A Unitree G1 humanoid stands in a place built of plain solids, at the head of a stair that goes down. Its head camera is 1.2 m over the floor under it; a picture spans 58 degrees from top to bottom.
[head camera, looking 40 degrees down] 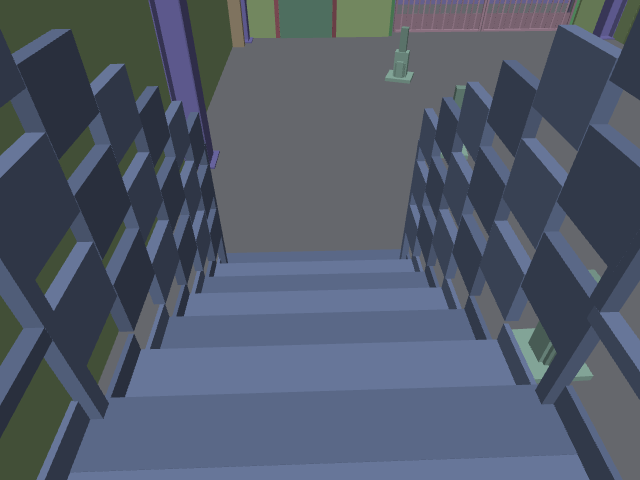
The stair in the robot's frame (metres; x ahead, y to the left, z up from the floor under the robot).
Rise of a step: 0.17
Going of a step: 0.30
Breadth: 1.40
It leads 2 degrees to the left of straight ahead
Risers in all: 7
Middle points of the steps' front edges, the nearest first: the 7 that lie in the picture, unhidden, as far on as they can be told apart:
0.71 -0.01 0.00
1.01 0.00 -0.17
1.31 0.01 -0.34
1.61 0.02 -0.51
1.91 0.03 -0.68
2.21 0.04 -0.85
2.51 0.05 -1.02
